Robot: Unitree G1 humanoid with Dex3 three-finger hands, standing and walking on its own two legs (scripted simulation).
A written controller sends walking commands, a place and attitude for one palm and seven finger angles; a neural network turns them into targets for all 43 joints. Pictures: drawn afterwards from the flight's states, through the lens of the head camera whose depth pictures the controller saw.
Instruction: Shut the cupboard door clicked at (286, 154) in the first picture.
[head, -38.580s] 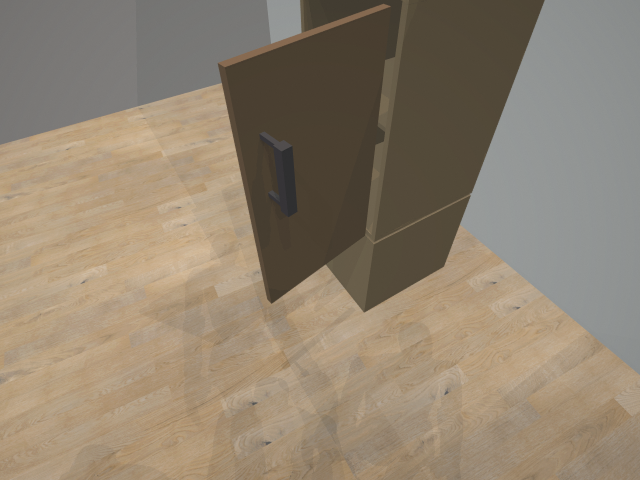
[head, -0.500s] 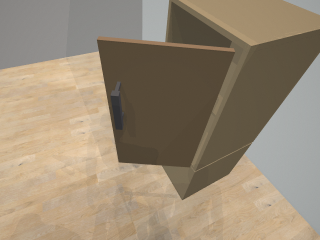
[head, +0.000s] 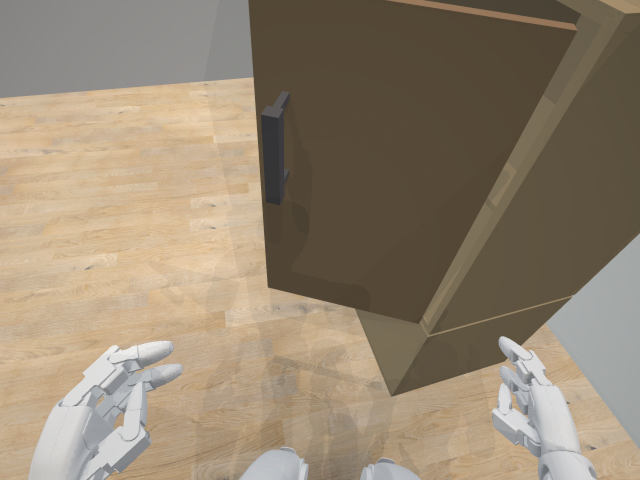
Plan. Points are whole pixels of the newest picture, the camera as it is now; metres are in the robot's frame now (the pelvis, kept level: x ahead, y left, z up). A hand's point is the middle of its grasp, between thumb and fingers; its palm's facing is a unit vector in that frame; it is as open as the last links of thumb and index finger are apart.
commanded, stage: raise the hand and make a fist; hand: left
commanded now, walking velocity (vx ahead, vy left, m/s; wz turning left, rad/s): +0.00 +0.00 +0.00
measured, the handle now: (278, 150) +0.49 +0.13 +0.15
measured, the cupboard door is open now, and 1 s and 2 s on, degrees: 59 59 59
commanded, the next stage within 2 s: bring the fist close to the handle in 1.38 s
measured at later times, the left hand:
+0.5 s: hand (204, 334) +0.24 +0.16 +0.09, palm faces -0.11 -0.99 -0.01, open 3.4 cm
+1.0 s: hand (172, 265) +0.28 +0.20 +0.16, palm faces -0.05 -1.00 -0.08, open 3.1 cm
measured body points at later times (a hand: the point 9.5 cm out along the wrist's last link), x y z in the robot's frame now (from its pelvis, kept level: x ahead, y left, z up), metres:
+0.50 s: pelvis +0.05 -0.01 +0.03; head +0.11 -0.01 +0.48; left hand +0.24 +0.22 +0.10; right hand +0.21 -0.27 -0.04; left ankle +0.03 +0.06 -0.65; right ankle +0.05 -0.09 -0.65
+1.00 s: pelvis +0.05 +0.01 +0.06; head +0.07 +0.02 +0.51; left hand +0.27 +0.25 +0.16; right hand +0.23 -0.22 -0.01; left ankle +0.03 +0.06 -0.65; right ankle +0.05 -0.09 -0.65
